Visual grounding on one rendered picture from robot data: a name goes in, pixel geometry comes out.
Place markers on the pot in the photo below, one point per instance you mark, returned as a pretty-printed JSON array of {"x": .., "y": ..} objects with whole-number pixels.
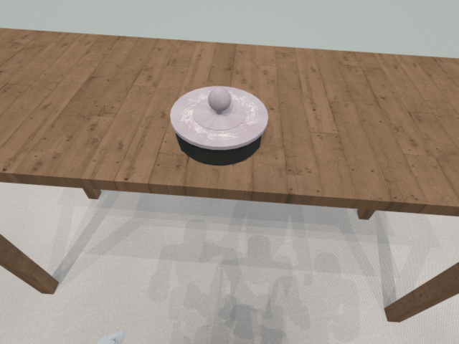
[{"x": 219, "y": 157}]

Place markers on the knob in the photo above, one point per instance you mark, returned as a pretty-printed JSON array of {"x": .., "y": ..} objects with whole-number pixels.
[{"x": 219, "y": 99}]

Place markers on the lid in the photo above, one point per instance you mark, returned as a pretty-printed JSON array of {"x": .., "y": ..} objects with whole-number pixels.
[{"x": 243, "y": 122}]

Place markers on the table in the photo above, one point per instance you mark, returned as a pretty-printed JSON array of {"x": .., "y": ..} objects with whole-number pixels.
[{"x": 357, "y": 130}]

